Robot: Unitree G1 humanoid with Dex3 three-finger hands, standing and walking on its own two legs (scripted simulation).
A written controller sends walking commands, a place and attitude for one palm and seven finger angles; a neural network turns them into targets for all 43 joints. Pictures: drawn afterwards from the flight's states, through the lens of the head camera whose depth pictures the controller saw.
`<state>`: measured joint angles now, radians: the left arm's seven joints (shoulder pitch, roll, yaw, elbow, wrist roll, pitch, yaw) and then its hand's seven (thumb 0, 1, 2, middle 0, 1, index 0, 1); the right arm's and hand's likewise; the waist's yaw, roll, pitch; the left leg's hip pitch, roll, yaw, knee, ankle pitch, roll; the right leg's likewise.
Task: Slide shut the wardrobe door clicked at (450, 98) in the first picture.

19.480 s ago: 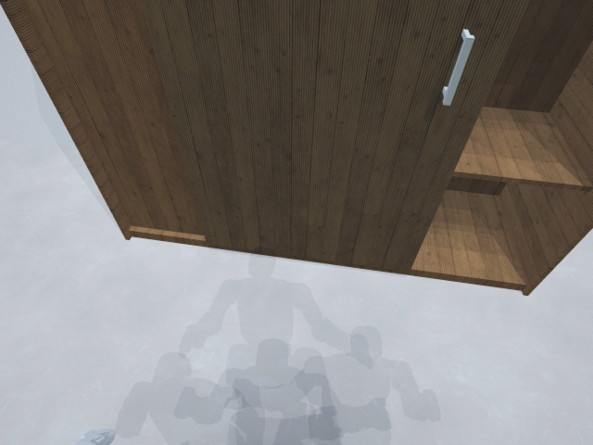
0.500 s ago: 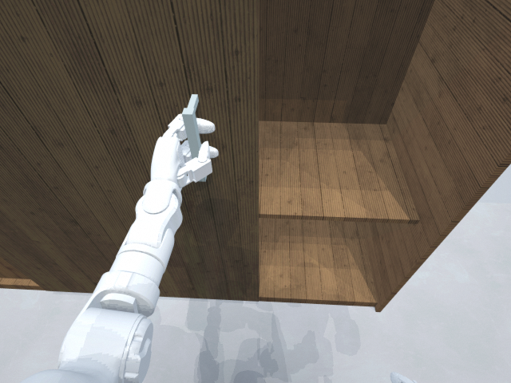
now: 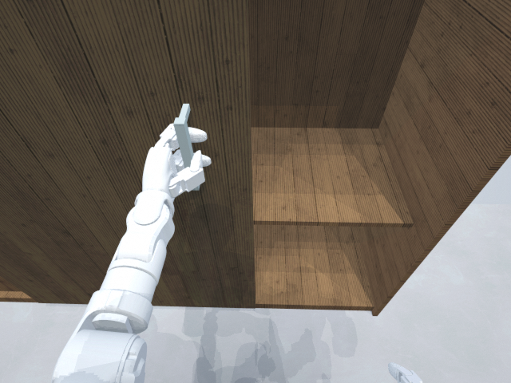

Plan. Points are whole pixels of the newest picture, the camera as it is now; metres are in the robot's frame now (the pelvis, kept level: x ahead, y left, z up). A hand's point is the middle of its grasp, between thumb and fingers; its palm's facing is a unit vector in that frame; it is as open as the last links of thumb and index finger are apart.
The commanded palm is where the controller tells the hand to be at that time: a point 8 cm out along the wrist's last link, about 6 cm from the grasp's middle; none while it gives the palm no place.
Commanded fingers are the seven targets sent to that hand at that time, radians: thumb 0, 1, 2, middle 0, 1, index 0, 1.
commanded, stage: grip the handle and tug to test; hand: left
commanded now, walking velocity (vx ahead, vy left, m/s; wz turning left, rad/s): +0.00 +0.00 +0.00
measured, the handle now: (190, 149) +0.47 +0.12 +0.12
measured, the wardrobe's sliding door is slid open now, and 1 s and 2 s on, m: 0.46 0.45 0.41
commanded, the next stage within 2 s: tug the door sideways, standing still in 0.10 s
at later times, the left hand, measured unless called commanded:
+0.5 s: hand (200, 170) +0.42 +0.09 +0.12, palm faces +0.02 -1.00 -0.01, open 5.3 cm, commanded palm +0.39 +0.11 +0.12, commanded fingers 0.00 0.90 0.90 -0.45 -1.40 -0.45 -1.40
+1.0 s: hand (208, 172) +0.41 +0.08 +0.12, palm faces +0.03 -1.00 -0.05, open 5.5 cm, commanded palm +0.39 +0.07 +0.12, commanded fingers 0.00 0.90 0.90 -0.45 -1.40 -0.45 -1.40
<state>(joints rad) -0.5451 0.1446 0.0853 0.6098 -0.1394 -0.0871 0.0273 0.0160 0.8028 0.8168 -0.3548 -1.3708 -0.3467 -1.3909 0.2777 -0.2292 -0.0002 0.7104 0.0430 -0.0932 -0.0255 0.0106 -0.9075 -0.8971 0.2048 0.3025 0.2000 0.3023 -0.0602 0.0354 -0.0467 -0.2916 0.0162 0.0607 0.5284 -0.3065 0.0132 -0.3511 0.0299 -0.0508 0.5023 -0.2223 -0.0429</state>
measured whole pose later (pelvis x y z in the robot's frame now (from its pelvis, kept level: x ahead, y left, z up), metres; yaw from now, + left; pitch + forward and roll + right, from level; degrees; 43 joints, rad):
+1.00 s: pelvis -0.01 +0.01 +0.00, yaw +3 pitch +4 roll +0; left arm -0.71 0.07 -0.08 0.76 -0.14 -0.13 0.19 0.01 0.82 0.83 -0.35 -1.40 -0.28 -1.40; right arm 0.31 -0.21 -0.01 0.82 0.02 -0.18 0.00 0.01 -0.91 -0.90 0.20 0.30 0.20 0.30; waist -0.02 0.04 -0.02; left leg -0.35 -0.02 0.01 0.58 -0.30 0.02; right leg -0.39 -0.01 -0.10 0.56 -0.24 -0.03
